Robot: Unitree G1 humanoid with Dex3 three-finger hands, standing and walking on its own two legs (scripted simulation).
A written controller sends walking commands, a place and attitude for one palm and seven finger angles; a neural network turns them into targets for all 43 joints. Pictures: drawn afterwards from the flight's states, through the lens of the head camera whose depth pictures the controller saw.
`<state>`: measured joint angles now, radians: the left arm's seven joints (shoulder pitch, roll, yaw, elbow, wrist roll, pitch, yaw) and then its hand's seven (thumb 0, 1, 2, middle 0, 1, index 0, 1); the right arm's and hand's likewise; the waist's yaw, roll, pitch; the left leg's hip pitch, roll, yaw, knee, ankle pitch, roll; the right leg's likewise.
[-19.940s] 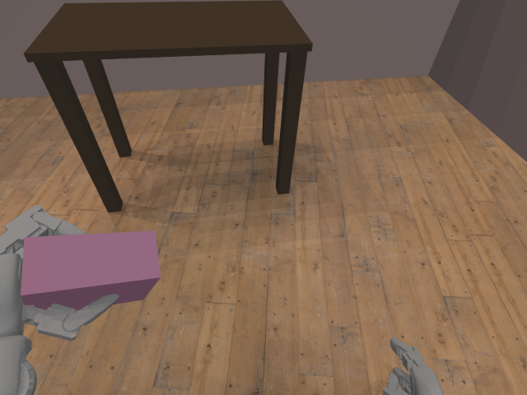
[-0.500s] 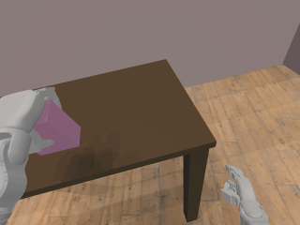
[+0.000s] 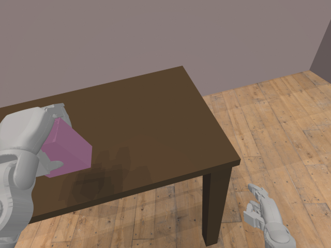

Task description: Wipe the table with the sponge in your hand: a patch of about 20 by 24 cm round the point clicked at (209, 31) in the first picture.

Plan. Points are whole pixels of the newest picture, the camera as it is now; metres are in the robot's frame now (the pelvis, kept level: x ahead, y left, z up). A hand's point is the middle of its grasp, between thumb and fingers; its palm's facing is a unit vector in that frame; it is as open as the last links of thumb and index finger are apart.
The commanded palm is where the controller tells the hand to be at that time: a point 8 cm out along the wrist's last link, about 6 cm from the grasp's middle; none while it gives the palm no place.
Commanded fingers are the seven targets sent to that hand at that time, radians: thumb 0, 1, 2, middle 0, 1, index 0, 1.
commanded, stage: move the sponge above the wiping area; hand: left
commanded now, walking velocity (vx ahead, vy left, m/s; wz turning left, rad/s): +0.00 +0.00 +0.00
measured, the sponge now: (60, 154) +0.24 +0.28 +0.15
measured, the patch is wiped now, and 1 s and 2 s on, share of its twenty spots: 0.00 0.00 0.00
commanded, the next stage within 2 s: none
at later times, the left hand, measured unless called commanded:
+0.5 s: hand (50, 145) +0.24 +0.28 +0.18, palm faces +0.17 -0.06 -0.98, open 9.7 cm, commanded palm +0.19 +0.28 +0.25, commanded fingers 0.00 0.10 1.30 -1.20 -1.60 -1.20 -1.60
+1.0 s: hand (57, 146) +0.25 +0.28 +0.17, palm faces +0.12 -0.04 -0.99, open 9.7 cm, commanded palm +0.21 +0.28 +0.23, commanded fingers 0.00 0.10 1.30 -1.20 -1.60 -1.20 -1.60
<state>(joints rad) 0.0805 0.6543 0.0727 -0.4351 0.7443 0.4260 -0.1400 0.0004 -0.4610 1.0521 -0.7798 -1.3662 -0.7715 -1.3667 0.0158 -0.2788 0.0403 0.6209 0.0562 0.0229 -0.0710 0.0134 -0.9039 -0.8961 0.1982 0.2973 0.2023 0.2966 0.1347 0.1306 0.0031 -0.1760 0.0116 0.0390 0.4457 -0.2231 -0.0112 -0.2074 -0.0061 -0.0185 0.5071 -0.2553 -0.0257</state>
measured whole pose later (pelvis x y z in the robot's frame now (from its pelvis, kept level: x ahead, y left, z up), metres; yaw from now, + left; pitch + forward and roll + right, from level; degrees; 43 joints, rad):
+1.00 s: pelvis +0.00 +0.00 +0.00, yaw +0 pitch -2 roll +1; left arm 0.05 0.61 0.01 -0.31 0.82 0.42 -0.12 0.00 -0.46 1.05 -0.78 -1.37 -0.77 -1.37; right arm 0.02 -0.27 0.05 0.63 0.05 0.04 -0.05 0.01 -0.90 -0.90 0.20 0.30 0.20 0.30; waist 0.12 0.12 0.00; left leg -0.16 0.01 0.03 0.42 -0.21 -0.01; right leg -0.19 0.00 -0.02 0.48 -0.25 -0.03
